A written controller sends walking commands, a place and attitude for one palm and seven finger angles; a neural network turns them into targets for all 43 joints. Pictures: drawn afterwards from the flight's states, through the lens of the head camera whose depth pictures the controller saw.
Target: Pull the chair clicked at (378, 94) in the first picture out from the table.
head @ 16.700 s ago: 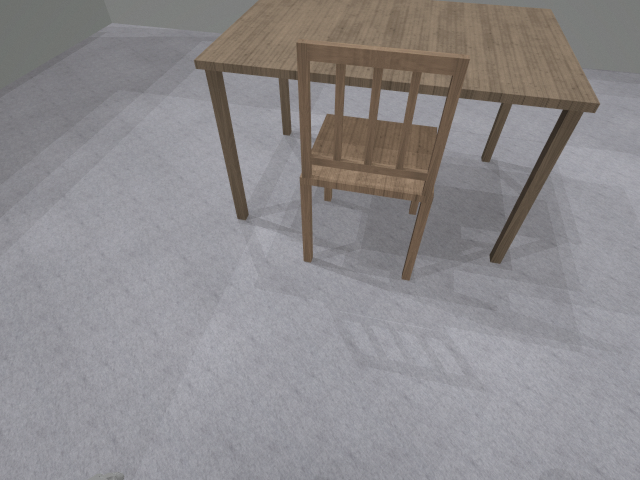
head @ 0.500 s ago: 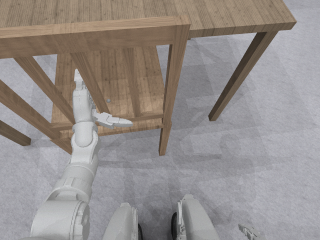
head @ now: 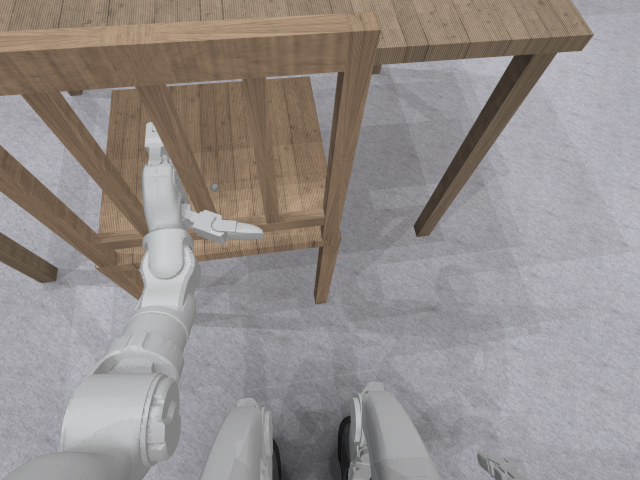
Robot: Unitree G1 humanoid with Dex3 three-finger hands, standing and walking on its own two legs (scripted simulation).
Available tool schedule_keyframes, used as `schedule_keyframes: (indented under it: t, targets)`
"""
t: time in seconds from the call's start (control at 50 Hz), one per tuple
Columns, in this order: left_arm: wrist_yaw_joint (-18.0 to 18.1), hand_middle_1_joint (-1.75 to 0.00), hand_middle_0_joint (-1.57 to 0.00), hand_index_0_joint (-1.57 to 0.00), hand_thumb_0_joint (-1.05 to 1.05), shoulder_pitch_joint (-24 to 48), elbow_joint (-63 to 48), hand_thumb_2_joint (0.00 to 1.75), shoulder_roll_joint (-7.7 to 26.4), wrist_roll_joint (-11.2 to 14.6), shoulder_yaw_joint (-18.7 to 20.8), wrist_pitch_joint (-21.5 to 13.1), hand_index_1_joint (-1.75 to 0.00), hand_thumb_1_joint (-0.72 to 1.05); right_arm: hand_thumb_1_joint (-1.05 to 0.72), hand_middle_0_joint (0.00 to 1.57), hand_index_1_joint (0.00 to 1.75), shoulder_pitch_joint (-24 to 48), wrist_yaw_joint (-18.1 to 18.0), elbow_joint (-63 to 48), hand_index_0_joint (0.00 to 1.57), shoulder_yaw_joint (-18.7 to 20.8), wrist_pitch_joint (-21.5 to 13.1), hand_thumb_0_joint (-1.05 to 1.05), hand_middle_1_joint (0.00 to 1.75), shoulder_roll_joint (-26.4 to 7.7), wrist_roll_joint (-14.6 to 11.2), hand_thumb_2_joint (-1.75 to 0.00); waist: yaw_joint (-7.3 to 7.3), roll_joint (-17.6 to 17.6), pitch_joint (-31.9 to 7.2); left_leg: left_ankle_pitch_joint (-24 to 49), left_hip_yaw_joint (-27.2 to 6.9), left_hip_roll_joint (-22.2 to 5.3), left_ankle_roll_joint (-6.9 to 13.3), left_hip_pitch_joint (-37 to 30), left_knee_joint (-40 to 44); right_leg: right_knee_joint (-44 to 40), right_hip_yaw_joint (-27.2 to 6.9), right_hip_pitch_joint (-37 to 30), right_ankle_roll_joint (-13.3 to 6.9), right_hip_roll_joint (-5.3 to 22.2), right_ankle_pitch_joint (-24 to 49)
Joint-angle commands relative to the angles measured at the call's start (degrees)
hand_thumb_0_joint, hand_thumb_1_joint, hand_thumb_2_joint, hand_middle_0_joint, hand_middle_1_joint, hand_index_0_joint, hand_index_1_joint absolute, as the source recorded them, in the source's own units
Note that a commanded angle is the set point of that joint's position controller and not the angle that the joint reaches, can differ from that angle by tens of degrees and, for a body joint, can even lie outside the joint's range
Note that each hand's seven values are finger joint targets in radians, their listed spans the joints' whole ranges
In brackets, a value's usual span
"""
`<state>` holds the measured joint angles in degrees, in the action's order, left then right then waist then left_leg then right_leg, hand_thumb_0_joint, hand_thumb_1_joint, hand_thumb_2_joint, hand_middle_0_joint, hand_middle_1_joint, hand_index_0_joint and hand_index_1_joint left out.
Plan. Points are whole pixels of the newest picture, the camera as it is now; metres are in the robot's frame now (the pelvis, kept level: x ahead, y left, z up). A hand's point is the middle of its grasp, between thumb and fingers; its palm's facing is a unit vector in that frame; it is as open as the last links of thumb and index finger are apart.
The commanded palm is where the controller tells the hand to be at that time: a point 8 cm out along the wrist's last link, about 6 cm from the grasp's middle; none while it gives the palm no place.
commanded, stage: hook a spindle and tug to test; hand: left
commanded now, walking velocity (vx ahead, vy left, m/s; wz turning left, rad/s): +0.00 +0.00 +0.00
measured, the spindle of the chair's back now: (188, 171) +0.49 +0.14 +0.02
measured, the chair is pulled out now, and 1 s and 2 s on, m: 0.00 0.00 0.04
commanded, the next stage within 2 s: step backward, pulling the chair out in 1.52 s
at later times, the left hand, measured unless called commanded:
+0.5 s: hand (212, 184) +0.47 +0.11 +0.02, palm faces +0.11 -0.99 -0.02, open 13.6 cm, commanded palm +0.44 +0.15 +0.02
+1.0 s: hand (211, 182) +0.48 +0.12 +0.02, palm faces +0.11 -0.99 -0.01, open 5.0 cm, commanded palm +0.43 +0.15 +0.02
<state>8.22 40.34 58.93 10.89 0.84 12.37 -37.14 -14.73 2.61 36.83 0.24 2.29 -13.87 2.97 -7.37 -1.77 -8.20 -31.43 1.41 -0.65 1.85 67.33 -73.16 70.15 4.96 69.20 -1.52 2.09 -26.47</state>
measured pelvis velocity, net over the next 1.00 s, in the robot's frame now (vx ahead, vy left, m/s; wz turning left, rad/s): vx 0.02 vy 0.01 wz -0.02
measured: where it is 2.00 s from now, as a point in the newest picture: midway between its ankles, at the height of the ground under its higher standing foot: outside the picture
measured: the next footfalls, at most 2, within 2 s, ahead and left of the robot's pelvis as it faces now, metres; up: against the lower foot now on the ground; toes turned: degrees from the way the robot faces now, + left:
none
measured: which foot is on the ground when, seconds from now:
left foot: down 0.00-1.00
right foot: down 0.00-1.00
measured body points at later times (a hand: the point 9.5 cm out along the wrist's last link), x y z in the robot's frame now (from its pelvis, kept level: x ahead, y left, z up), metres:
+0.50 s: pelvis +0.00 +0.01 +0.00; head +0.15 +0.01 +0.42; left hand +0.46 +0.17 +0.02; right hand +0.06 -0.25 -0.13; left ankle +0.02 +0.10 -0.62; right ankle +0.06 -0.11 -0.62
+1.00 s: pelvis +0.02 +0.01 +0.01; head +0.17 +0.02 +0.43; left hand +0.46 +0.17 +0.02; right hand +0.08 -0.25 -0.12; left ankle +0.02 +0.10 -0.62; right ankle +0.06 -0.11 -0.62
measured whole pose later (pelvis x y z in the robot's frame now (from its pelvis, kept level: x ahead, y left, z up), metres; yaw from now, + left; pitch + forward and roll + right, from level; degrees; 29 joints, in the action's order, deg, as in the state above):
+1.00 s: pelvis +0.02 +0.01 +0.01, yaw -1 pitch +26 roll -2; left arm 8.7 35.6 51.4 9.7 3.0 10.1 -33.2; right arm -15.1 3.9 35.8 1.0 4.1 -13.2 2.9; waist -6.8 -2.1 -8.7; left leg -33.1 1.9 -0.8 2.5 65.6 -72.3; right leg 68.8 4.3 67.5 -0.6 1.6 -27.5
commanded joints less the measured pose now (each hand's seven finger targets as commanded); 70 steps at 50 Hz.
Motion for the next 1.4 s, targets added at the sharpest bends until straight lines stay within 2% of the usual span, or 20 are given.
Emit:
schedule_keyframes:
  t: [0.0,0.08,0.12,0.18,0.24,0.3,0.36,0.42,0.46,0.5,0.54,0.62,0.66,0.74,0.8,0.94,1.08,1.18,1.32,1.38]
  targets:
    - [-0.5,-0.08,-0.06,-0.06,0.00,25.0,-12.1,0.30,7.2,-0.5,-0.1,-3.3,-0.08,-0.50,-0.90,0.20,0.30,-6.9,-0.4,-3.9,0.20,3.3,-1.0,0.00,0.30,-8.8,-0.1,-0.90,-2.45,-2.2,-28.7,11.6,-3.4,1.3,-0.4,-14.1,9.3,-9.1,-4.4,-19.1,0.3,-2.2,8.5]
    - [-0.5,-0.30,-0.13,-0.13,0.00,26.5,-11.6,0.30,5.4,-0.1,-1.5,-2.8,-0.30,-0.50,-0.90,0.20,0.30,-6.6,-0.3,-3.9,0.20,3.2,-0.8,0.00,0.30,-8.8,-0.3,-0.90,-3.56,-1.3,-27.0,11.2,-3.7,1.1,-0.3,-14.2,9.4,-9.2,-4.1,-17.5,0.4,-2.3,8.0]
    - [-0.3,-0.41,-0.17,-0.17,0.00,25.3,-11.9,0.30,6.9,-0.1,0.0,-2.8,-0.41,-0.50,-0.90,0.20,0.30,-7.0,-0.3,-3.9,0.20,3.3,-0.8,0.00,0.30,-9.0,-0.2,-0.90,-2.73,-1.3,-27.9,11.9,-3.7,1.1,-0.4,-14.3,9.4,-9.0,-4.1,-18.3,0.4,-2.3,8.6]
    - [-0.3,-0.57,-0.22,-0.22,0.00,25.6,-11.3,0.30,5.8,-0.2,-0.9,-2.6,-0.57,-0.50,-0.90,0.20,0.30,-7.0,-0.3,-3.9,0.20,3.3,-0.6,0.00,0.30,-9.0,-0.2,-0.90,-3.25,-0.9,-27.1,11.6,-4.0,1.0,-0.4,-14.7,9.4,-8.9,-3.8,-17.1,0.3,-2.4,8.0]
    - [-0.1,-0.74,-0.27,-0.27,0.00,26.4,-10.1,0.30,7.5,-0.5,0.1,-2.5,-0.74,-0.50,-0.90,0.20,0.30,-6.9,-0.4,-3.7,0.20,3.2,-0.6,0.00,0.30,-9.2,-0.2,-0.90,-3.44,0.1,-25.7,9.8,-3.8,1.1,-0.3,-12.6,9.3,-9.4,-4.2,-17.4,0.4,-2.3,6.7]
    - [-0.2,-0.90,-0.32,-0.32,0.00,27.4,-11.7,0.30,7.2,-0.6,-0.2,-3.1,-0.90,-0.50,-0.90,0.20,0.30,-7.0,-0.4,-4.0,0.20,3.2,-0.7,0.00,0.30,-9.2,-0.1,-0.90,-3.20,-2.2,-28.0,11.1,-4.2,1.0,-0.5,-14.9,9.4,-8.7,-3.9,-16.7,0.3,-2.4,7.2]
    - [-0.2,-1.07,-0.38,-0.38,0.00,27.1,-10.8,0.37,7.1,-0.6,-0.3,-2.7,-1.07,-0.33,-0.90,0.20,0.30,-7.2,-0.3,-3.8,0.20,3.2,-0.5,0.00,0.30,-9.2,0.0,-0.90,-3.35,-1.1,-27.8,11.6,-4.4,0.9,-0.5,-14.7,9.2,-8.6,-3.7,-16.7,0.3,-2.5,7.5]
    - [-0.4,-1.23,-0.43,-0.43,0.00,25.7,-12.6,0.44,5.2,-0.4,-1.6,-2.8,-1.23,-0.16,-0.90,0.20,0.30,-7.3,0.0,-4.0,0.20,3.5,-0.4,0.00,0.30,-9.1,0.0,-0.90,-2.69,-3.8,-29.9,15.1,-4.7,0.7,-1.0,-18.2,9.4,-8.0,-3.1,-16.0,0.0,-2.5,9.6]
    - [-0.2,-1.34,-0.46,-0.46,0.00,24.8,-12.6,0.49,5.2,-0.2,-1.3,-2.3,-1.34,-0.05,-0.90,0.20,0.30,-7.4,0.1,-3.9,0.20,3.5,-0.2,0.00,0.30,-9.1,-0.1,-0.90,-2.91,-2.2,-29.5,15.2,-4.5,0.6,-0.9,-17.7,9.3,-8.3,-3.1,-16.6,0.2,-2.6,10.0]
    - [-0.1,-1.45,-0.50,-0.50,0.00,24.7,-13.5,0.54,4.3,-0.3,-2.4,-2.1,-1.45,0.06,-0.90,0.20,0.30,-7.3,0.2,-4.2,0.20,3.4,-0.1,0.00,0.30,-9.0,-0.1,-0.90,-2.91,-3.6,-29.0,15.6,-4.4,0.7,-0.9,-18.1,9.5,-8.3,-3.0,-16.2,0.0,-2.6,10.3]
    - [0.0,-1.45,-0.50,-0.50,0.00,24.3,-11.7,0.59,5.2,-0.4,-1.6,-1.8,-1.45,0.17,-0.90,0.20,0.30,-7.5,0.2,-3.8,0.20,3.4,0.0,0.00,0.30,-9.2,-0.1,-0.90,-3.26,-0.9,-27.3,14.0,-4.5,0.6,-0.8,-16.0,9.5,-8.7,-3.1,-16.6,0.2,-2.7,9.3]
    - [0.0,-1.45,-0.50,-0.50,0.00,23.8,-14.1,0.68,4.0,-0.2,-2.3,-2.2,-1.45,0.40,-0.90,0.20,0.30,-7.6,0.3,-4.0,0.20,3.6,0.1,0.00,0.30,-9.0,0.0,-0.90,-2.84,-3.4,-29.3,16.9,-5.0,0.4,-1.2,-19.5,9.7,-8.0,-2.6,-15.5,0.0,-2.7,10.7]
    - [-0.1,-1.45,-0.50,-0.50,0.00,21.7,-15.4,0.73,4.1,0.1,-2.1,-2.1,-1.45,0.51,-0.90,0.20,0.30,-7.6,0.4,-4.1,0.20,3.8,0.2,0.00,0.30,-9.0,0.1,-0.90,-2.28,-3.1,-30.5,19.3,-4.8,0.3,-1.4,-20.4,9.5,-7.8,-2.6,-16.8,-0.1,-2.8,12.7]
    - [0.0,-1.45,-0.50,-0.50,0.00,21.0,-15.8,0.83,1.8,-0.2,-4.3,-1.6,-1.45,0.73,-0.90,0.20,0.30,-7.4,0.7,-4.2,0.20,3.8,0.6,0.00,0.30,-8.8,-0.1,-0.90,-2.66,-3.5,-27.9,19.7,-5.1,0.1,-1.5,-20.5,9.7,-7.8,-2.2,-15.1,-0.1,-2.8,12.6]
    - [0.2,-1.45,-0.50,-0.50,0.00,21.3,-17.5,0.90,2.6,-0.3,-3.8,-1.7,-1.45,0.90,-0.90,0.20,0.30,-7.8,0.7,-4.2,0.20,4.0,0.7,0.00,0.30,-8.9,0.1,-0.90,-2.63,-3.3,-29.9,21.8,-5.2,0.0,-1.5,-21.6,9.4,-7.4,-2.2,-15.9,-0.1,-2.8,14.3]
    - [-0.6,-1.45,-0.50,-0.50,0.00,12.3,-20.5,0.90,1.4,0.9,-4.4,-0.6,-1.45,0.90,-0.90,0.20,0.30,-6.9,0.9,-5.5,0.20,4.1,0.9,0.00,0.30,-8.4,-0.4,-0.90,-0.70,-2.2,-29.8,24.8,-4.4,0.0,-1.7,-21.8,9.8,-7.7,-2.3,-19.4,-0.3,-2.9,17.7]
    - [-0.2,-1.45,-0.50,-0.50,0.00,2.8,-28.5,0.90,-1.9,1.5,-8.1,0.2,-1.45,0.90,-0.90,0.20,0.30,-6.3,1.4,-7.1,0.20,4.4,0.8,0.00,0.30,-7.9,-0.8,-0.90,0.78,-2.5,-31.3,31.5,-4.6,-0.6,-2.1,-25.6,10.2,-7.6,-1.7,-20.8,-0.4,-3.0,21.5]
    - [0.6,-1.45,-0.50,-0.50,0.00,1.3,-30.1,0.90,-1.9,0.7,-9.0,0.6,-1.45,0.90,-0.90,0.20,0.30,-5.8,1.2,-7.0,0.20,4.3,0.8,0.00,0.30,-7.6,-0.8,-0.90,0.33,-1.0,-28.1,29.4,-3.8,-0.3,-1.6,-22.4,10.1,-7.7,-2.2,-22.2,-0.4,-2.8,22.8]
    - [0.3,-1.45,-0.50,-0.50,0.00,-3.8,-34.2,0.90,-3.2,0.5,-10.5,1.1,-1.45,0.90,-0.90,0.20,0.30,-5.1,1.0,-7.6,0.20,4.5,0.5,0.00,0.30,-6.9,-0.9,-0.90,1.58,-2.2,-29.7,32.5,-3.3,-0.1,-1.7,-23.7,9.8,-7.4,-2.5,-24.1,-0.5,-2.4,25.9]
    - [0.2,-1.45,-0.50,-0.50,0.00,-5.5,-34.1,0.90,-3.9,0.7,-11.1,1.9,-1.45,0.90,-0.90,0.20,0.30,-4.6,0.9,-8.0,0.20,4.4,0.4,0.00,0.30,-6.9,-1.1,-0.90,1.22,-0.3,-28.5,31.7,-3.4,-0.1,-1.6,-22.8,9.8,-7.5,-2.3,-24.2,-0.5,-2.4,25.9]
